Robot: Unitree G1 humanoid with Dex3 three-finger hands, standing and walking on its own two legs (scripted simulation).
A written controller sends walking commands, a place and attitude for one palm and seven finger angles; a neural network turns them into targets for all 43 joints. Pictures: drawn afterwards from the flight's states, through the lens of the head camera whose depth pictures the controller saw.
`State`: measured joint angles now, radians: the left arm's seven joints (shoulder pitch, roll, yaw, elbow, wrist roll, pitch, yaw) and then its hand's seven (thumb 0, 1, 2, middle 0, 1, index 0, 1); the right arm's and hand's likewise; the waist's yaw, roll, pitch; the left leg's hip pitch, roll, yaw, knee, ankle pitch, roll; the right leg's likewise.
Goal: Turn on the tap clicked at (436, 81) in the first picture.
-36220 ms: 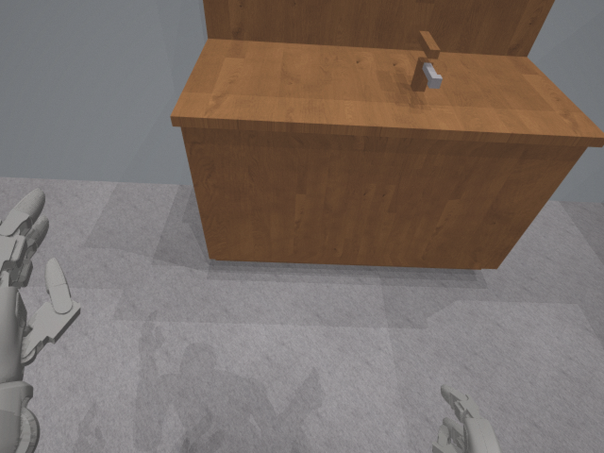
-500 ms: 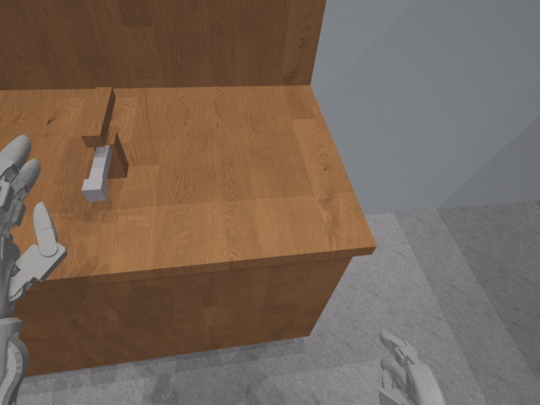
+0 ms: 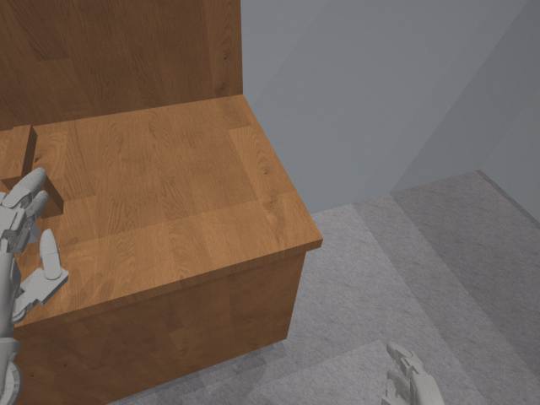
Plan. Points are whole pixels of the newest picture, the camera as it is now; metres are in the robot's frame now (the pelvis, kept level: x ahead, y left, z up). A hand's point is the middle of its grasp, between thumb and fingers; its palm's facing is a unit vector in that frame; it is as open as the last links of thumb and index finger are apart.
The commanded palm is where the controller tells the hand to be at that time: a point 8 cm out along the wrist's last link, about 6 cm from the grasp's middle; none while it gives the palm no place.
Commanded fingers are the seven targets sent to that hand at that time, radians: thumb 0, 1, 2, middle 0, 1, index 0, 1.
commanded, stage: come to a stop and stand still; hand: left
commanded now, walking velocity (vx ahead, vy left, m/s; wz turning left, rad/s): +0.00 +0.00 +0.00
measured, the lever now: (24, 232) +0.34 +0.40 +0.05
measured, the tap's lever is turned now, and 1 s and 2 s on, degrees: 0 0 0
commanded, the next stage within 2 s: look again from close up in 0.40 s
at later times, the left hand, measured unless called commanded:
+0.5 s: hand (38, 259) +0.23 +0.27 +0.17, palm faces +0.41 -0.85 -0.32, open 7.4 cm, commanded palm +0.17 +0.30 +0.18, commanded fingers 0.00 0.90 0.90 -0.20 -0.30 -0.20 -0.30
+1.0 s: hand out of the picture +0.23 +0.30 +0.20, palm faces +0.49 -0.76 -0.43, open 7.5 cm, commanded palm +0.15 +0.30 +0.18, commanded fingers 0.00 0.90 0.90 -0.20 -0.30 -0.20 -0.30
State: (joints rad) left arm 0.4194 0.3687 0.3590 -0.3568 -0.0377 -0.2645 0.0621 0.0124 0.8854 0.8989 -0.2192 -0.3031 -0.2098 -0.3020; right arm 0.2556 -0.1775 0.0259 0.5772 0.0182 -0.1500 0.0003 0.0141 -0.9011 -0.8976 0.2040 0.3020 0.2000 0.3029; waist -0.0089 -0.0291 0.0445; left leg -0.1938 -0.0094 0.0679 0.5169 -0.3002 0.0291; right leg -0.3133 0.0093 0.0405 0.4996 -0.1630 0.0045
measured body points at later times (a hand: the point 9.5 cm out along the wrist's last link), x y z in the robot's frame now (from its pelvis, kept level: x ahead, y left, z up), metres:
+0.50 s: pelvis +0.01 +0.01 +0.00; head +0.03 +0.04 +0.45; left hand +0.20 +0.31 +0.18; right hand +0.20 -0.19 -0.06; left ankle -0.01 +0.10 -0.73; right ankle +0.07 -0.12 -0.73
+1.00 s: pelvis +0.00 +0.02 +0.00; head +0.02 +0.05 +0.45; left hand +0.20 +0.34 +0.22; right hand +0.18 -0.19 -0.07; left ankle -0.01 +0.10 -0.73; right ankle +0.07 -0.12 -0.73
